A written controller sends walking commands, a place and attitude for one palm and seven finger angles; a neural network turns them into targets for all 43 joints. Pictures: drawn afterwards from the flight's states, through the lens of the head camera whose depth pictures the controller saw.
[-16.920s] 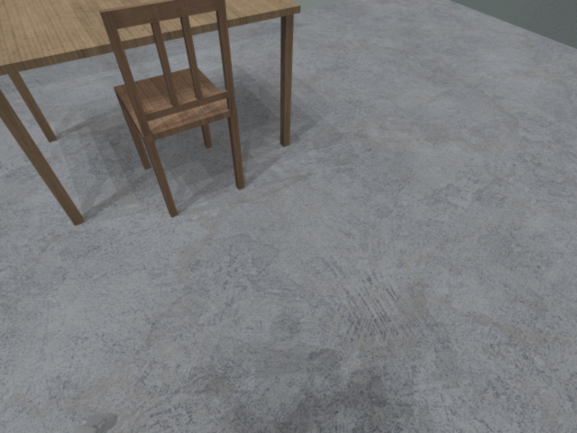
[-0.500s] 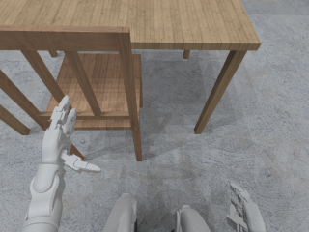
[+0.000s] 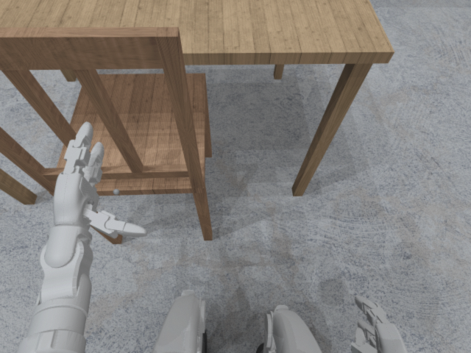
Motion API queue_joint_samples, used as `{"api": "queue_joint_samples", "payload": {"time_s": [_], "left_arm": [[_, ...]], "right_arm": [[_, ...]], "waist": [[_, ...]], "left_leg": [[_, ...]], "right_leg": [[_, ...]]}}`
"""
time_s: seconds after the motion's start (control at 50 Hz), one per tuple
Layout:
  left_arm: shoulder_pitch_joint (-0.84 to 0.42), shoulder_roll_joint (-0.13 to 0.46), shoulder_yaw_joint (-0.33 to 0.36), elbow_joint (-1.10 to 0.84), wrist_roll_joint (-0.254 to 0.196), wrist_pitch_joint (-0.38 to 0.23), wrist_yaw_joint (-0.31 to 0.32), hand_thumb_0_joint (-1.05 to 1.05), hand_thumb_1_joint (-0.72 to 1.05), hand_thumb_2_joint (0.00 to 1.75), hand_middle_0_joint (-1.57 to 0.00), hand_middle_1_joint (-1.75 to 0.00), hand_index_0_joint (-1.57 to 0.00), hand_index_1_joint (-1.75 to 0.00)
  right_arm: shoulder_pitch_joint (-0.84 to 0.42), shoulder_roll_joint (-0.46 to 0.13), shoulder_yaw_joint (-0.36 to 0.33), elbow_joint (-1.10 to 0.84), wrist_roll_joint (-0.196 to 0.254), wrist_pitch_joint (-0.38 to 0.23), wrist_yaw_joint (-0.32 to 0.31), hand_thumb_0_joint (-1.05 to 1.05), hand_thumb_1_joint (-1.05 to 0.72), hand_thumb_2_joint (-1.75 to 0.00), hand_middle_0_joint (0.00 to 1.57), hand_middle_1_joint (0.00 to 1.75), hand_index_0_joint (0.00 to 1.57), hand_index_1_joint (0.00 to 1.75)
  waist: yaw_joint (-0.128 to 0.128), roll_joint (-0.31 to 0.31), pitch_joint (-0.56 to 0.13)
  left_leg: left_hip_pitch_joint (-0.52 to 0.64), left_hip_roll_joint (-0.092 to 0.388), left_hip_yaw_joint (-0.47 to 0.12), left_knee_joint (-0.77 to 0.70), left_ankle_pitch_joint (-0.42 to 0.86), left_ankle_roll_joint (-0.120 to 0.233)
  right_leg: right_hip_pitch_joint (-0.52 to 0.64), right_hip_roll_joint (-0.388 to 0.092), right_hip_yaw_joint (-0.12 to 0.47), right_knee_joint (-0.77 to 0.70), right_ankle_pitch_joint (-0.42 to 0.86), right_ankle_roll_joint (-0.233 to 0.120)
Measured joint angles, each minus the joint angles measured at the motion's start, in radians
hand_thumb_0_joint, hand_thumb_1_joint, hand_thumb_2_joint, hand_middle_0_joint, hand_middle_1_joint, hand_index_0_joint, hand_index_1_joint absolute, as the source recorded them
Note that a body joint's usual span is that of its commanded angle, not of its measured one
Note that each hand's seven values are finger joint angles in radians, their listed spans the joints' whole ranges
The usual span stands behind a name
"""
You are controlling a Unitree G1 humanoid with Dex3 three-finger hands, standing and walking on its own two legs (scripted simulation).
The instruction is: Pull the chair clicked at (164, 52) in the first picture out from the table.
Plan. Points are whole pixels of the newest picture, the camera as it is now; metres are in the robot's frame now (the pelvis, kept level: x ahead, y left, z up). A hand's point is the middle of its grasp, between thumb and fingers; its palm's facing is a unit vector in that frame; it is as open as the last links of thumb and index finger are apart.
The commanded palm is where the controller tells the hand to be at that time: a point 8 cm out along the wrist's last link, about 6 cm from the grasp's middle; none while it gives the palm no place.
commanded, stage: aim the fingers beside a spindle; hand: left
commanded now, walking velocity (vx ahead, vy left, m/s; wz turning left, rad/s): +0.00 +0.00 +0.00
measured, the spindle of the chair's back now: (63, 130) +0.48 +0.34 +0.03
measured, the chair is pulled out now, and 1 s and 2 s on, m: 0.00 0.00 0.00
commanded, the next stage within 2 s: none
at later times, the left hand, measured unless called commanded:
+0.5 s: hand (130, 201) +0.35 +0.19 +0.02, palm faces +0.04 -1.00 +0.00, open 16.9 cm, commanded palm +0.32 +0.25 +0.03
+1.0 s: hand (122, 195) +0.35 +0.20 +0.03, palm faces +0.11 -0.99 -0.04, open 16.9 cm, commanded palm +0.32 +0.26 +0.03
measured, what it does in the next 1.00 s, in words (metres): stands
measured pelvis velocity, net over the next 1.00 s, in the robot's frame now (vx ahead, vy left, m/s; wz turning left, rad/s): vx -0.01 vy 0.00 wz -0.01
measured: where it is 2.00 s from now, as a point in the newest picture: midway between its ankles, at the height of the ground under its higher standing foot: outside the picture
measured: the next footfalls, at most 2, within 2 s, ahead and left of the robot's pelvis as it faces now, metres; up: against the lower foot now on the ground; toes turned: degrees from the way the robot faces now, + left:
none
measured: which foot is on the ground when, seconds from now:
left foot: down 0.00-1.00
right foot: down 0.00-1.00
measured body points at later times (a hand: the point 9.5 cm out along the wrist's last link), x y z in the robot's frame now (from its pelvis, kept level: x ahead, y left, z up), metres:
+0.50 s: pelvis +0.00 +0.00 +0.00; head +0.11 +0.01 +0.43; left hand +0.34 +0.25 +0.02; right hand +0.15 -0.25 -0.11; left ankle +0.06 +0.12 -0.61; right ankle +0.01 -0.10 -0.61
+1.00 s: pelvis -0.01 +0.00 +0.00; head +0.11 +0.02 +0.43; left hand +0.34 +0.26 +0.04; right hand +0.15 -0.24 -0.10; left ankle +0.06 +0.12 -0.61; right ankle +0.01 -0.10 -0.61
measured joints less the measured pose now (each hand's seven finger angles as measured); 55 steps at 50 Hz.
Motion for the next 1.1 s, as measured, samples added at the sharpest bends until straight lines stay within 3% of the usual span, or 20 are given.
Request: {"api": "queue_joint_samples", "payload": {"time_s": [0.1,0.2,0.32,0.38,0.46,0.58,0.64,0.7,0.8,0.88,1.0,1.1], "left_arm": [[-0.001,-0.019,-0.026,0.03,-0.011,0.024,-0.029,-0.02,-0.5,0.3,-0.06,-0.08,-0.06,-0.08],[0.016,-0.039,-0.004,0.006,0.008,0.003,-0.002,-0.02,-0.5,0.3,-0.06,-0.08,-0.06,-0.08],[-0.003,0.006,0.039,0.012,0.005,-0.029,0.011,-0.02,-0.5,0.3,-0.07,-0.08,-0.06,-0.08],[-0.022,0.019,0.017,0.046,-0.015,-0.006,-0.023,-0.02,-0.5,0.3,-0.06,-0.08,-0.06,-0.08],[-0.016,-0.009,-0.03,0.052,-0.026,0.029,-0.058,-0.02,-0.5,0.3,-0.06,-0.08,-0.06,-0.08],[0.021,-0.047,-0.009,-0.008,0.012,-0.004,0.001,-0.02,-0.5,0.3,-0.07,-0.08,-0.06,-0.08],[0.021,-0.023,0.023,-0.016,0.024,-0.028,0.029,-0.02,-0.5,0.3,-0.07,-0.08,-0.06,-0.08],[0.011,0.008,0.033,0.008,0.008,-0.025,0.016,-0.02,-0.5,0.3,-0.07,-0.08,-0.06,-0.08],[0.002,0.004,-0.024,0.045,-0.03,0.018,-0.047,-0.02,-0.5,0.3,-0.06,-0.08,-0.06,-0.08],[0.016,-0.042,-0.06,0.009,-0.013,0.022,-0.038,-0.02,-0.5,0.3,-0.06,-0.08,-0.06,-0.08],[0.011,-0.036,-0.008,-0.024,0.037,-0.023,0.043,-0.02,-0.5,0.3,-0.07,-0.08,-0.06,-0.08],[0.01,0.014,0.022,0.017,0.004,-0.001,0.021,-0.02,-0.5,0.3,-0.07,-0.08,-0.06,-0.08]], "right_arm": [[0.004,-0.005,-0.004,-0.001,0.008,0.008,-0.002,0.01,-0.91,-0.89,0.2,0.3,0.2,0.3],[-0.007,0.003,-0.004,-0.011,0.003,0.015,-0.005,0.01,-0.91,-0.89,0.2,0.3,0.2,0.3],[-0.015,0.005,0.0,-0.011,0.004,0.019,-0.006,0.01,-0.91,-0.89,0.2,0.3,0.2,0.3],[-0.011,-0.002,0.003,-0.008,0.012,0.017,-0.007,0.01,-0.91,-0.89,0.2,0.3,0.2,0.3],[-0.006,-0.006,0.0,-0.01,0.017,0.012,-0.01,0.01,-0.91,-0.89,0.2,0.3,0.2,0.3],[-0.017,0.006,-0.002,-0.021,0.004,0.016,-0.007,0.01,-0.91,-0.89,0.2,0.3,0.2,0.3],[-0.019,0.01,0.001,-0.024,0.0,0.023,-0.003,0.01,-0.91,-0.89,0.2,0.3,0.2,0.3],[-0.015,0.008,0.005,-0.02,0.004,0.026,-0.002,0.01,-0.91,-0.89,0.2,0.3,0.2,0.3],[0.0,-0.003,0.007,-0.014,0.018,0.017,-0.008,0.01,-0.91,-0.89,0.2,0.3,0.2,0.3],[-0.004,-0.001,0.002,-0.012,0.012,0.009,-0.011,0.01,-0.91,-0.89,0.2,0.3,0.2,0.3],[-0.022,0.011,0.004,-0.02,-0.003,0.02,-0.002,0.01,-0.91,-0.89,0.2,0.3,0.2,0.3],[-0.011,0.01,0.008,-0.024,0.006,0.034,0.004,0.01,-0.91,-0.89,0.2,0.3,0.2,0.3]], "waist": [[0.0,0.003,-0.003],[-0.006,-0.009,0.006],[-0.004,-0.008,0.004],[0.003,0.0,0.001],[0.006,0.003,-0.002],[-0.008,-0.011,0.005],[-0.009,-0.012,0.003],[-0.004,-0.005,0.0],[0.008,0.007,-0.002],[0.004,0.001,0.002],[-0.012,-0.01,0.006],[-0.005,0.001,-0.004]], "left_leg": [[-0.008,-0.001,0.001,0.004,-0.001,0.0],[-0.007,0.004,0.008,0.003,0.0,-0.002],[-0.007,0.005,0.0,0.007,0.001,-0.006],[-0.009,0.0,-0.006,0.006,0.003,-0.005],[-0.012,-0.003,-0.007,0.003,0.006,-0.002],[-0.002,0.003,0.005,0.003,0.003,0.0],[0.0,0.004,0.006,0.004,0.002,0.0],[0.001,0.002,0.001,0.004,0.003,0.001],[-0.004,-0.007,-0.009,0.002,0.006,0.004],[-0.008,-0.007,-0.005,0.004,0.006,0.007],[-0.004,0.001,0.006,0.005,0.004,0.006],[0.002,-0.001,0.002,0.001,0.004,0.005]], "right_leg": [[-0.009,-0.002,0.001,0.007,-0.003,0.0],[-0.015,0.003,0.009,0.012,-0.001,-0.002],[-0.012,0.005,0.002,0.013,-0.001,-0.006],[-0.009,0.002,-0.005,0.009,-0.001,-0.005],[-0.009,-0.001,-0.006,0.004,0.002,-0.002],[-0.007,0.003,0.007,0.007,0.004,0.0],[-0.006,0.005,0.008,0.008,0.004,0.0],[-0.001,0.004,0.004,0.005,0.004,0.0],[0.003,-0.003,-0.006,-0.003,0.006,0.004],[-0.002,-0.004,-0.003,-0.002,0.007,0.006],[-0.008,0.003,0.01,0.005,0.009,0.006],[0.001,0.002,0.006,-0.001,0.008,0.004]]}}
